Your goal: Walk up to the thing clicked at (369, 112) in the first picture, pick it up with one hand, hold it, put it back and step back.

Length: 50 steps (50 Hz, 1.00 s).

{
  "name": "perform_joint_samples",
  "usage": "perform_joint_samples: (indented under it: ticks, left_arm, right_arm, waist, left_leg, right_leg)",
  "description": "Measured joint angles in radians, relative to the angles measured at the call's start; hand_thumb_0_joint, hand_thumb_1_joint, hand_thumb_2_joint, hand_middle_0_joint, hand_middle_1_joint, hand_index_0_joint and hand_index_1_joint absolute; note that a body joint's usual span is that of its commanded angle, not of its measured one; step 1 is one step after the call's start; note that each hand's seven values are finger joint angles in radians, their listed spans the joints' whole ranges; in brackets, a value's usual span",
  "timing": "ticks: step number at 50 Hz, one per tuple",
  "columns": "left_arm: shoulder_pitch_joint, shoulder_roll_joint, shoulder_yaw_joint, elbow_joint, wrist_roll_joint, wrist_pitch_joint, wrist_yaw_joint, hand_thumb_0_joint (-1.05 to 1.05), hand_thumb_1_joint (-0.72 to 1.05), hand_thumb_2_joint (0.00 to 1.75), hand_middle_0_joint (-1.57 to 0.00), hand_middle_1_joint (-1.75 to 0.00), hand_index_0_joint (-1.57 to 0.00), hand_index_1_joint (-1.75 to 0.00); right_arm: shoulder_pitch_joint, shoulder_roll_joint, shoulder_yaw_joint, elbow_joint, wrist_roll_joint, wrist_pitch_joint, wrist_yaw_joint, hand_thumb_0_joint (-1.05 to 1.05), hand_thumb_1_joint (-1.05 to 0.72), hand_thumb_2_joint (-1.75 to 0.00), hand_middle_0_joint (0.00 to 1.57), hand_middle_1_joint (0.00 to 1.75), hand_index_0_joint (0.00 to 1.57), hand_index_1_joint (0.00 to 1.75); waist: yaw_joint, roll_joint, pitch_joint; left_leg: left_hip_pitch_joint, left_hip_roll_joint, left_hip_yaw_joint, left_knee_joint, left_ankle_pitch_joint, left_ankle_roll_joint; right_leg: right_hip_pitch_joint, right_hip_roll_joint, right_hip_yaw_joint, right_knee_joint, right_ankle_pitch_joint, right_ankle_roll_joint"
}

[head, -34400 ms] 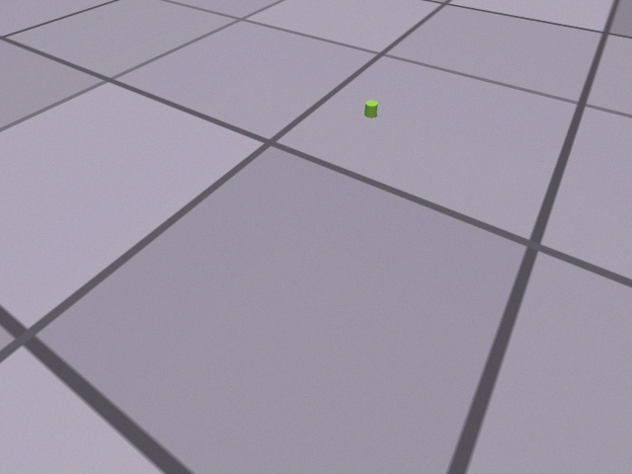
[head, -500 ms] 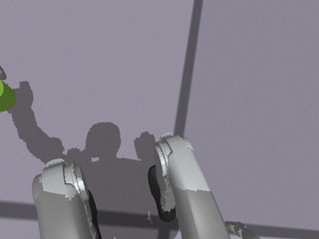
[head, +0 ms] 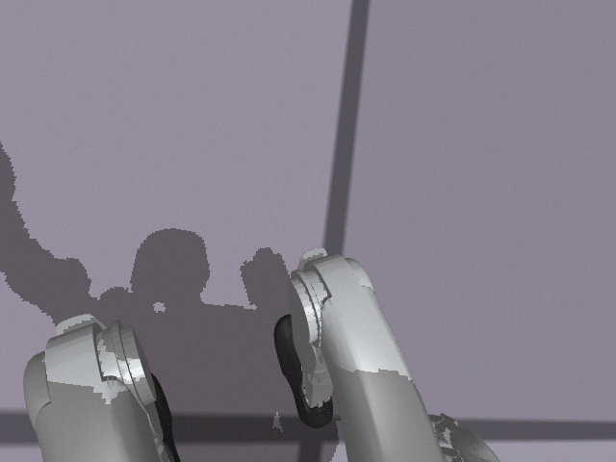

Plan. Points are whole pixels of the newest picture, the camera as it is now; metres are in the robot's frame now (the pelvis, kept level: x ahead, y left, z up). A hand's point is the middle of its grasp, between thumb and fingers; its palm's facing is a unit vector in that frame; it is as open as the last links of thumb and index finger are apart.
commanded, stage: lower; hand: left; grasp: from above
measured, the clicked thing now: out of the picture +0.50 +0.32 -0.22
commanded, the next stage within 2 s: rest in 0.16 s
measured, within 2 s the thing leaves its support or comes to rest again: rests again in 0.74 s
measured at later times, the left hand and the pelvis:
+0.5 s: hand out of the picture +0.49 +0.32 -0.24, palm faces -0.48 -0.10 -0.87, open 10.0 cm; pelvis +0.00 +0.00 -0.02, yaw -3 degrees
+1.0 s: hand out of the picture +0.50 +0.31 -0.26, palm faces -0.46 -0.11 -0.88, open 10.0 cm; pelvis +0.00 +0.01 -0.03, yaw -5 degrees
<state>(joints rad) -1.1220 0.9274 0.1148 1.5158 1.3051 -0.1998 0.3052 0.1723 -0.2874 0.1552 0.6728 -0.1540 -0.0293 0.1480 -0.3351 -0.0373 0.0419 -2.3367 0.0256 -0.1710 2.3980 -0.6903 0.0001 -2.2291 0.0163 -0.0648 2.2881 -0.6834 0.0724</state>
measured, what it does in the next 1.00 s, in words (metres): stands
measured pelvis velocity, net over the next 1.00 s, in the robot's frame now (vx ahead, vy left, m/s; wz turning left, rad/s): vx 0.00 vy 0.01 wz -0.08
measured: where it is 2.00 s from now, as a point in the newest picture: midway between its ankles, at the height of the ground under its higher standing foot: (237, 420)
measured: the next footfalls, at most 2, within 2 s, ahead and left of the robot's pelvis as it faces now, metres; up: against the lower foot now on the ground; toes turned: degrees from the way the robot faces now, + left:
none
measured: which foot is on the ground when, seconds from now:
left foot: down 0.00-1.00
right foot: down 0.00-1.00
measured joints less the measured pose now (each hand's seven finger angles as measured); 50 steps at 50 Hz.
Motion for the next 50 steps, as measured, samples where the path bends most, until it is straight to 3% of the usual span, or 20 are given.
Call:
perform_joint_samples:
  ticks: [14, 50]
  left_arm:
    - [0.013, 0.053, 0.037, 0.004, 0.021, -0.038, 0.052, 0.01, 0.0, 0.57, -0.64, -0.8, -0.63, -0.72]
    - [-0.01, 0.161, 0.023, 0.103, 0.023, -0.017, 0.145, 0.01, 0.01, 0.56, -0.63, -0.8, -0.62, -0.72]
  right_arm:
    - [-0.015, -0.018, 0.032, -0.022, -0.017, -0.007, -0.001, 0.0, -0.92, -0.9, 0.2, 0.3, 0.21, 0.3]
    - [-0.044, -0.043, 0.134, -0.059, -0.053, -0.086, 0.01, 0.0, -0.9, -0.89, 0.2, 0.3, 0.21, 0.3]
  waist:
    - [-0.019, -0.035, 0.059]
    - [-0.064, -0.096, 0.126]
  left_leg:
    - [-0.03, 0.0, -0.031, 0.058, 0.002, -0.002]
    - [-0.037, 0.003, -0.088, 0.125, -0.017, 0.0]
  right_leg:
    - [-0.021, 0.012, -0.022, 0.037, 0.012, -0.002]
    - [-0.009, 0.034, -0.065, 0.058, 0.019, -0.001]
